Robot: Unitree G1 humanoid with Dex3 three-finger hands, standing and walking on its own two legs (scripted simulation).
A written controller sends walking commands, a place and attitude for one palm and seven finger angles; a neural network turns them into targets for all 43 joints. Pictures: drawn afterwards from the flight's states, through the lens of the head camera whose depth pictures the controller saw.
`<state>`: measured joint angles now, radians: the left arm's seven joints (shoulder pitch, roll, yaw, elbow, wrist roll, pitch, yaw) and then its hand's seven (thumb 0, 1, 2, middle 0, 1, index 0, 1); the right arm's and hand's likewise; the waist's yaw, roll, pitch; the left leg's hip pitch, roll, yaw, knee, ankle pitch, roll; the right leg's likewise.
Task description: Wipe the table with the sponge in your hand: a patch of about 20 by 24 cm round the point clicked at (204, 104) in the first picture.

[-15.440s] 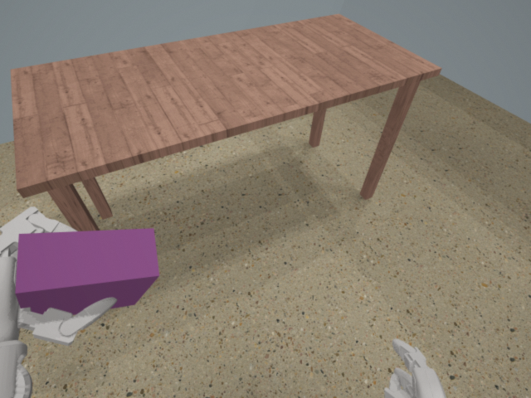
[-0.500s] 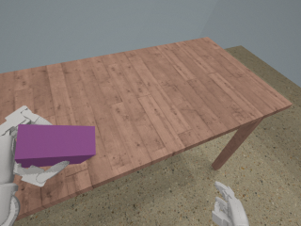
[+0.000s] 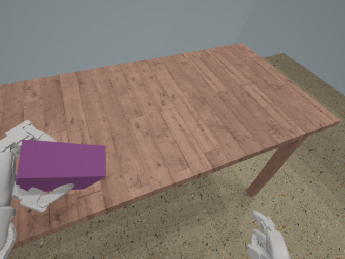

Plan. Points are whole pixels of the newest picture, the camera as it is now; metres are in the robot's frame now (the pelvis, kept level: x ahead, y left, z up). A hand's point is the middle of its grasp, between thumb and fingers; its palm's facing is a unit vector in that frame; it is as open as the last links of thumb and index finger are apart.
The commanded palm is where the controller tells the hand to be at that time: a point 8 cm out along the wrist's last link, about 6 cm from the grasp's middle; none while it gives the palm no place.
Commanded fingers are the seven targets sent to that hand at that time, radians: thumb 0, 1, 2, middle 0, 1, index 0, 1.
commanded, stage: come to a stop and stand still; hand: left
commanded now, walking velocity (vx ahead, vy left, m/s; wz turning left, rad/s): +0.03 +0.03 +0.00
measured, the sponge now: (71, 169) +0.24 +0.22 +0.13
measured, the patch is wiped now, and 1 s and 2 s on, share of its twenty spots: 0.00 0.00 0.00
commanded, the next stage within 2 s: look again from close up in 0.86 s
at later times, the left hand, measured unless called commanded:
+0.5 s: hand (33, 167) +0.21 +0.26 +0.17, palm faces +0.44 -0.83 -0.34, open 9.8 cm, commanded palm +0.15 +0.28 +0.17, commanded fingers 0.00 0.10 1.30 -1.20 -1.60 -1.20 -1.60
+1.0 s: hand (47, 166) +0.22 +0.25 +0.16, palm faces +0.37 -0.85 -0.37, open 9.8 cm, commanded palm +0.16 +0.28 +0.17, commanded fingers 0.00 0.10 1.30 -1.20 -1.60 -1.20 -1.60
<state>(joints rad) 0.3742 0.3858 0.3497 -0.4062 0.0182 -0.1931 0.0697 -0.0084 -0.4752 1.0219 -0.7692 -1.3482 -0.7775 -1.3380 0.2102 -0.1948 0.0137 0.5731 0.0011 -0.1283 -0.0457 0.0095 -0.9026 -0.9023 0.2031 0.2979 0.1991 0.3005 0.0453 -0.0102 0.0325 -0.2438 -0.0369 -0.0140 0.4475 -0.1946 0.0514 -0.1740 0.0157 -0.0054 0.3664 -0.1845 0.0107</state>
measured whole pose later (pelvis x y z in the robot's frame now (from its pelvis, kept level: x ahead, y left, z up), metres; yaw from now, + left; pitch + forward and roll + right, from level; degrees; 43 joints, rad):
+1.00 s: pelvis +0.00 +0.00 +0.00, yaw +0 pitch -1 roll -2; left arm 0.42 0.36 0.34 -0.47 -0.03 -0.22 0.10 -0.01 -0.47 1.02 -0.77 -1.35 -0.78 -1.34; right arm 0.19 -0.20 0.02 0.60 0.01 -0.14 -0.04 0.01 -0.90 -0.90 0.20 0.30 0.20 0.30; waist 0.04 -0.02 0.05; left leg -0.23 -0.04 -0.01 0.44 -0.20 0.05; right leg -0.17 0.01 0.00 0.36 -0.19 0.01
